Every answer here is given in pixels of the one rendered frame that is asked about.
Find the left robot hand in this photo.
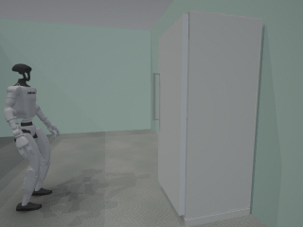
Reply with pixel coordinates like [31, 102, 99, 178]
[47, 123, 61, 138]

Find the robot right forearm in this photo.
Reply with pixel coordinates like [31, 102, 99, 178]
[4, 108, 24, 139]

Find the fridge door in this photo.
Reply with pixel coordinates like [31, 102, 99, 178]
[158, 13, 189, 216]

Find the handle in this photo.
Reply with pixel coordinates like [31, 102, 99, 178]
[152, 73, 160, 121]

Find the robot head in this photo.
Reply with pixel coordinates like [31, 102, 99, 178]
[11, 63, 32, 87]

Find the right robot hand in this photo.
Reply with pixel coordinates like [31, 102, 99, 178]
[15, 136, 35, 159]

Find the robot right upper arm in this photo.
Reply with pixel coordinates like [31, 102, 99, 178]
[4, 86, 21, 116]

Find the robot left forearm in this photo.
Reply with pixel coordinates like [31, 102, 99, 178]
[35, 108, 51, 126]

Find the left robot thigh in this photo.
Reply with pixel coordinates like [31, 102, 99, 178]
[33, 128, 51, 167]

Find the robot left upper arm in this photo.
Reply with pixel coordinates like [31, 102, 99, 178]
[33, 87, 40, 112]

